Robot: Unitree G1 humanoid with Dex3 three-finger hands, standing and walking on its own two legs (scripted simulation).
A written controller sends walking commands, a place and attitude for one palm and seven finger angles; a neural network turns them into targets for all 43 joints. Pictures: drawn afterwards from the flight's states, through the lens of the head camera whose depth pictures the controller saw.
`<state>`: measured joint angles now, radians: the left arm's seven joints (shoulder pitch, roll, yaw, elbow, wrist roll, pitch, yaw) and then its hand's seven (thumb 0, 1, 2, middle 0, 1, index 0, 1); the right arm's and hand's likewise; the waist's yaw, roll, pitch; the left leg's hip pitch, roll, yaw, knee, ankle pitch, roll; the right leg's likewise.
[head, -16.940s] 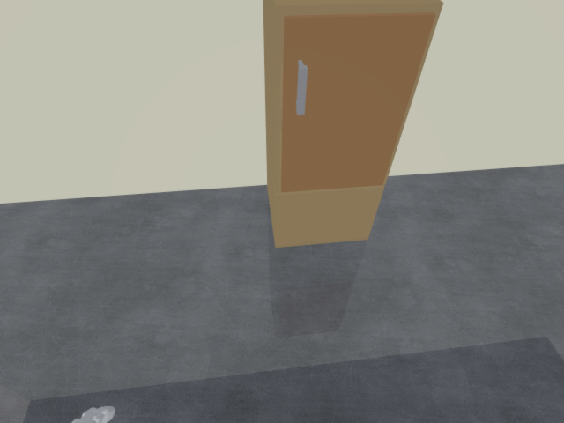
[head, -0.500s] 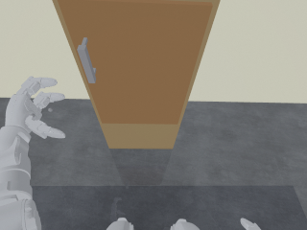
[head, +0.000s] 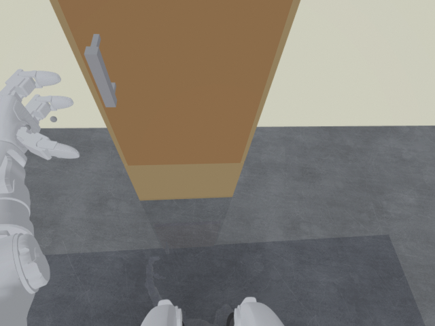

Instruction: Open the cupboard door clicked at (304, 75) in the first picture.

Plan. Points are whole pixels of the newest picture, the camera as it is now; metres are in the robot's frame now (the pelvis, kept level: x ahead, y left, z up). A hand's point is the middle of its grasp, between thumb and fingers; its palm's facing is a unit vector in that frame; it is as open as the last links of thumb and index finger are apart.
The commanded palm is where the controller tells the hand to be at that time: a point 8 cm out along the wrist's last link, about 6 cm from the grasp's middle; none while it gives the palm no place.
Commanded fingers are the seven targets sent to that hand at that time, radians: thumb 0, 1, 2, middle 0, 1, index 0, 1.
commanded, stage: move the hooked fingers beside the handle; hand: left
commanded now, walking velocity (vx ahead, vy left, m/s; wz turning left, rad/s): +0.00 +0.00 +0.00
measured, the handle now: (104, 72) +0.58 +0.21 +0.07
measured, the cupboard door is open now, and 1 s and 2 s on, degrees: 0 0 0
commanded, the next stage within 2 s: slide the fingers in behind the handle in 1.24 s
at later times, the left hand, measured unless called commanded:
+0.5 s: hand (66, 89) +0.53 +0.27 +0.08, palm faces +0.03 -1.00 -0.01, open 14.0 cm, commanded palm +0.50 +0.31 +0.08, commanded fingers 0.00 -0.50 0.30 -0.30 -1.20 -0.30 -1.20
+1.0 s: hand (68, 94) +0.51 +0.27 +0.08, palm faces +0.01 -1.00 +0.01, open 14.0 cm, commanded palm +0.50 +0.31 +0.07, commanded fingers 0.00 -0.50 0.30 -0.30 -1.20 -0.30 -1.20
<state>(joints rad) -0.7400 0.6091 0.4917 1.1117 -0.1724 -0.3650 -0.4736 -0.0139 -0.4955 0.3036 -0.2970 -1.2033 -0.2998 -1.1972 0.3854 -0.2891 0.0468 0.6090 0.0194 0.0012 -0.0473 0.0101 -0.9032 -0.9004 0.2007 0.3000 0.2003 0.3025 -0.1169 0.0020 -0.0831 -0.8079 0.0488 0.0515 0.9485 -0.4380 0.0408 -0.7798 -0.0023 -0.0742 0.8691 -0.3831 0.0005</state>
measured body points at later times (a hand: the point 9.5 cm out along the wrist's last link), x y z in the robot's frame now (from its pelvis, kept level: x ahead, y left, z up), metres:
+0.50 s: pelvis +0.00 +0.01 -0.01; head +0.15 +0.04 +0.41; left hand +0.52 +0.32 +0.08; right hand -0.02 -0.26 -0.10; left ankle +0.01 +0.09 -0.69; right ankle +0.02 -0.13 -0.69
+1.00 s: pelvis +0.01 +0.01 -0.01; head +0.15 +0.04 +0.42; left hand +0.51 +0.32 +0.08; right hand +0.01 -0.26 -0.10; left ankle +0.01 +0.09 -0.69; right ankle +0.02 -0.13 -0.69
